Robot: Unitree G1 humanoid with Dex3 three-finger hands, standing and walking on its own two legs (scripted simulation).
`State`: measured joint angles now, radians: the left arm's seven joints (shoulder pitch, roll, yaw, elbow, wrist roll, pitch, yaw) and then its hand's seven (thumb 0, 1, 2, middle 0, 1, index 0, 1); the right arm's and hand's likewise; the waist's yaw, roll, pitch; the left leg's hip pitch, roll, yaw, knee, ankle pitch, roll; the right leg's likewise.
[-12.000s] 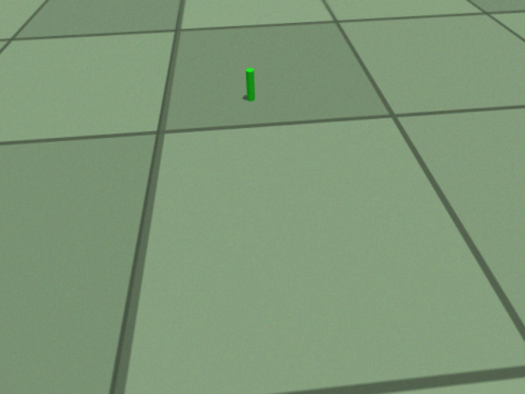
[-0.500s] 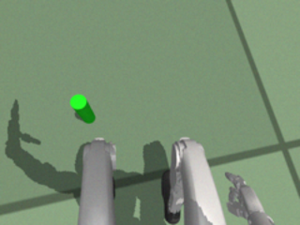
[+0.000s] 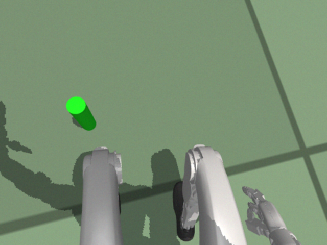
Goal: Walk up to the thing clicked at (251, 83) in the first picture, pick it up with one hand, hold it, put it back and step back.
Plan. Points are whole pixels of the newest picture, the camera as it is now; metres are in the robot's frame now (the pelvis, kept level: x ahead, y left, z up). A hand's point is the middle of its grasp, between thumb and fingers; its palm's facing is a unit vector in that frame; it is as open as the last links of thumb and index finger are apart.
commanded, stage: approach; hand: left
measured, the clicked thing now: (83, 116) +0.45 +0.24 -0.28
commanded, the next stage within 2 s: close in in 0.34 s
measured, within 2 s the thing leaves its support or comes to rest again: neither
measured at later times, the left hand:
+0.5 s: hand (49, 121) +0.41 +0.32 -0.21, palm faces +0.08 -1.00 +0.04, open 17.7 cm
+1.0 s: hand (76, 123) +0.42 +0.25 -0.25, palm faces +0.11 -0.99 +0.04, open 17.7 cm
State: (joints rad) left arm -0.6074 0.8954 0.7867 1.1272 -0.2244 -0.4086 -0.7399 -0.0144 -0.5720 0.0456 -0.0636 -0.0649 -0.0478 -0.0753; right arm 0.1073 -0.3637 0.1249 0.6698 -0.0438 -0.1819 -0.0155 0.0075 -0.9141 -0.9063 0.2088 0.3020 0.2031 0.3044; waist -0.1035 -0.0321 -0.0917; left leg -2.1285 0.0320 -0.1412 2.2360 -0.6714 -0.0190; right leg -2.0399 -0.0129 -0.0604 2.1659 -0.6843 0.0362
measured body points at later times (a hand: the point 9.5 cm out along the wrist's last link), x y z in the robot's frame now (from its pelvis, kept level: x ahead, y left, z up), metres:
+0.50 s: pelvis -0.01 +0.01 -0.09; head +0.23 +0.13 +0.27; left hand +0.40 +0.37 -0.21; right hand +0.15 -0.27 -0.15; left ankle +0.09 +0.13 -0.35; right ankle +0.10 -0.13 -0.35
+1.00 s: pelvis -0.02 +0.02 -0.11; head +0.20 +0.16 +0.25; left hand +0.41 +0.30 -0.25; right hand +0.13 -0.25 -0.14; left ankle +0.09 +0.13 -0.35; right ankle +0.10 -0.13 -0.35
